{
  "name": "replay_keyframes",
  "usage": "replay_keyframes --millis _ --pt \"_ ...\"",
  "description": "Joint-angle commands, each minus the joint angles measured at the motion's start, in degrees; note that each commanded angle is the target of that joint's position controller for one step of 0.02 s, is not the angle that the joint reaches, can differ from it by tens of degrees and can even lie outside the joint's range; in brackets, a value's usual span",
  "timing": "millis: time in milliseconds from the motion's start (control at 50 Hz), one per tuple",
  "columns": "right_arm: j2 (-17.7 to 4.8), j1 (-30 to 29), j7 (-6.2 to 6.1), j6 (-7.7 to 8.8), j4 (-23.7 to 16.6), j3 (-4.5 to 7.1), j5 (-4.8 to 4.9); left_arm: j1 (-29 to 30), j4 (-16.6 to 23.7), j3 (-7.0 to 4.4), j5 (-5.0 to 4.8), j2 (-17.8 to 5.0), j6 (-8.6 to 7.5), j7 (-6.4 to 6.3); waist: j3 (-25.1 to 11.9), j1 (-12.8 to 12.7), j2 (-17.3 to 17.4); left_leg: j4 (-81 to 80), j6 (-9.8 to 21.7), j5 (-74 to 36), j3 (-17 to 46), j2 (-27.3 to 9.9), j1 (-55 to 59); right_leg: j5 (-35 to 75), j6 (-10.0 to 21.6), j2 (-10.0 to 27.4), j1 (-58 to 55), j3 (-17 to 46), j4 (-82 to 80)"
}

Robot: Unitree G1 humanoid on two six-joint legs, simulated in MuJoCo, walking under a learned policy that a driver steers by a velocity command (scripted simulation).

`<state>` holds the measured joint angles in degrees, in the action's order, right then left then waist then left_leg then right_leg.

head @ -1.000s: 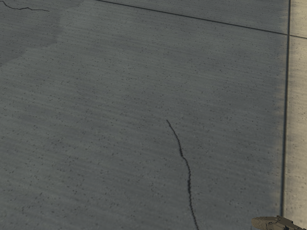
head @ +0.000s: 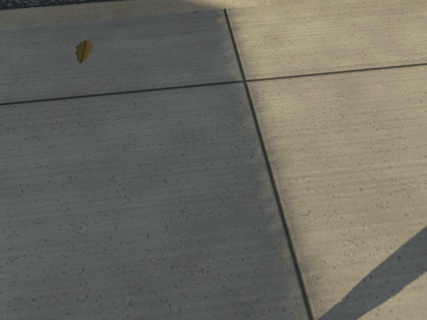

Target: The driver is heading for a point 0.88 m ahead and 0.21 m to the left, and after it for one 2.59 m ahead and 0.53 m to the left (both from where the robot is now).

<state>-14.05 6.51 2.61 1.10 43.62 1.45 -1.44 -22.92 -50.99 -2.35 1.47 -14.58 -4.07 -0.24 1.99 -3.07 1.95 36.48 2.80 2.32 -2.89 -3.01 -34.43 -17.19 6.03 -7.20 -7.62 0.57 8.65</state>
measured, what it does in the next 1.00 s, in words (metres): walks ahead, turning left: left foot, then right foot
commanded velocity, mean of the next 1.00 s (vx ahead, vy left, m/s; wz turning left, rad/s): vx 0.50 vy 0.00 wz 0.45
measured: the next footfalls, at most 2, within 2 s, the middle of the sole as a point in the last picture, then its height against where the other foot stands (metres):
left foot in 0.08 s outside the picture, level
right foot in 0.60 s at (243, 298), level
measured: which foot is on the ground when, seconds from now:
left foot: up 0.00-0.06, down 0.08-0.60, up 0.62-1.00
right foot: down 0.00-0.10, up 0.12-0.58, down 0.60-1.00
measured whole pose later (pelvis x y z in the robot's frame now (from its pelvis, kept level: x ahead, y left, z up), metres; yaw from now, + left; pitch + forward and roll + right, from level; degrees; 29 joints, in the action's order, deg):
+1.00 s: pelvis +0.53 +0.10 +0.01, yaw +30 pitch +2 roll -1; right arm -15.0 4.3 3.7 0.7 41.5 1.4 -2.2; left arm -25.3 -51.5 -2.1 0.9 -14.6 -4.8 0.9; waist 1.1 -4.4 2.2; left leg 38.5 2.2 7.0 0.0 -2.3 -32.8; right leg -16.0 0.6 -0.5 -0.3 -8.1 14.1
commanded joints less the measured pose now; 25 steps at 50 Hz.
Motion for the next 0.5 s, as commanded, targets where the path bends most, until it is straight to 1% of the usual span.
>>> replay_keyframes --millis 20,40,60,80,100,120,140,160,180,200,220,240,280,300,340,400,460,500 --pt "-4.75 -3.97 -0.08 1.20 -4.66 1.20 0.03 -1.15 0.93 -1.54 0.46 -8.65 -0.54 -1.05 2.06 1.16 -5.58 -3.22 3.22 5.46 -2.19 3.99 3.47 53.46 2.41 18.67 -0.27 -0.01 6.78" --pt "-5.51 -0.10 -0.48 1.25 -3.50 1.61 -0.03 -0.72 0.70 -1.58 0.65 -9.30 -0.50 -1.22 -0.49 2.86 -6.41 -3.55 4.43 8.10 -3.43 6.16 8.36 63.05 1.74 18.56 -0.99 -1.12 12.75" --pt "-6.62 6.69 -0.86 1.52 -1.41 2.27 -0.20 -0.35 0.58 -1.64 0.82 -9.90 -0.20 -1.28 -4.35 5.77 -6.37 -5.75 5.79 9.21 -4.01 8.18 15.40 67.16 1.11 17.93 -0.72 -2.32 22.33" --pt "-8.31 15.64 -1.30 1.96 1.03 3.14 -0.98 0.86 1.12 -1.55 0.37 -10.31 -0.13 -1.44 -8.81 10.26 -5.21 -9.02 8.17 6.76 -0.40 6.26 28.28 59.65 0.01 16.80 6.70 -4.08 35.10" --pt "-15.10 23.09 -2.06 1.83 1.84 5.21 -1.88 0.46 4.31 -0.62 -1.19 -7.53 -0.69 -1.14 -15.56 11.80 3.84 -10.00 14.97 9.81 21.11 -8.11 44.84 36.74 -2.58 10.99 24.59 -7.69 57.24" --pt "-15.36 20.47 -1.63 1.27 1.89 5.41 0.16 -0.41 5.16 -0.94 -0.82 -7.22 -1.10 -0.50 -19.18 7.99 11.33 -17.41 21.03 1.51 46.57 -17.31 52.10 -10.35 -3.95 0.39 40.50 -2.23 71.67" --pt "-14.27 16.46 -1.19 1.11 1.69 5.34 1.83 3.04 5.93 -0.79 0.58 -8.10 -1.26 -0.20 -13.00 7.07 3.50 -17.92 20.08 3.88 40.26 -15.33 47.25 -6.97 -3.25 5.27 45.46 4.42 72.85" --pt "-11.54 13.43 -1.26 0.98 1.11 4.74 1.66 5.93 6.88 -0.44 0.18 -7.72 -1.85 0.19 -6.93 6.37 -0.17 -19.58 18.70 3.37 33.54 -13.89 39.60 -3.13 -3.48 7.89 46.13 4.04 69.87" --pt "-9.01 11.72 -1.46 0.88 1.28 4.04 1.25 6.84 7.13 -0.36 0.12 -7.24 -1.87 0.39 -2.22 4.44 -3.18 -21.54 16.30 1.00 28.97 -11.10 32.50 -1.78 -3.70 9.87 44.51 3.44 64.65" --pt "-7.90 11.04 -1.75 1.07 1.73 3.62 1.32 7.23 7.78 -0.30 0.82 -6.96 -1.00 0.43 -0.36 2.85 -3.02 -22.61 14.77 -2.24 25.78 -8.58 27.89 -1.73 -4.63 11.05 42.36 3.35 60.90" --pt "-7.78 10.55 -1.88 1.36 1.75 3.44 1.33 5.95 7.44 0.01 1.40 -6.22 0.13 0.61 -0.66 1.72 -2.08 -23.58 13.94 -3.86 23.14 -6.66 25.24 -1.45 -5.56 11.55 39.78 2.91 58.46" --pt "-8.35 11.13 -1.83 1.82 1.93 3.57 1.43 5.49 7.57 0.17 1.65 -5.70 1.00 0.77 -1.15 1.42 -1.03 -24.01 14.03 -6.07 21.84 -5.68 23.87 -1.27 -6.35 11.53 38.88 2.09 56.66" --pt "-9.87 12.36 -1.84 2.27 2.36 4.05 1.52 7.39 8.62 0.41 1.57 -5.09 1.78 0.98 -1.04 1.50 -0.22 -25.27 14.04 -6.53 19.84 -3.96 22.07 1.38 -7.83 11.78 39.60 0.74 52.04" --pt "-10.32 12.99 -1.89 2.28 2.47 4.21 1.52 9.83 9.56 0.48 1.48 -5.04 1.87 1.05 -0.30 1.99 -0.02 -26.00 13.70 -5.68 19.46 -3.27 21.56 3.63 -8.52 12.01 40.71 0.26 49.02" --pt "-10.39 14.98 -1.91 2.16 2.81 4.36 1.60 15.34 11.41 0.61 1.31 -4.95 1.90 1.11 0.86 3.83 0.41 -26.39 12.36 -4.99 19.45 -2.13 22.40 8.93 -9.52 12.04 42.87 -0.26 42.30" --pt "-10.61 18.15 -2.04 1.94 3.33 4.68 1.61 21.00 13.21 0.93 0.84 -4.57 1.72 1.35 0.20 6.51 1.26 -24.38 10.34 -7.09 19.93 -1.32 26.42 15.11 -9.75 10.96 43.63 -0.15 34.59" --pt "-10.78 20.75 -2.45 1.68 3.57 4.82 1.04 25.60 14.99 1.20 0.42 -4.79 1.22 1.46 -0.15 8.42 1.61 -21.22 9.90 -11.99 21.80 -2.03 30.95 15.86 -9.27 9.37 43.99 -0.05 29.64" --pt "-11.30 20.86 -2.84 1.57 3.20 4.99 0.58 26.86 15.96 1.23 0.19 -5.40 0.74 1.43 -0.31 8.43 2.10 -18.69 9.33 -14.67 23.75 -3.06 32.89 14.09 -8.43 8.37 42.16 0.62 26.45"
Keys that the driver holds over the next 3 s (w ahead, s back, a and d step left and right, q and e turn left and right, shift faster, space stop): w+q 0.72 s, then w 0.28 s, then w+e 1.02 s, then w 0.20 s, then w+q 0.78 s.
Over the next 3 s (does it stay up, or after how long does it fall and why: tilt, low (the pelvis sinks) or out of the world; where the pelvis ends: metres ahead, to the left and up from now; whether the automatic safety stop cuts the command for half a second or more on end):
stays up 1.52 0.30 0.01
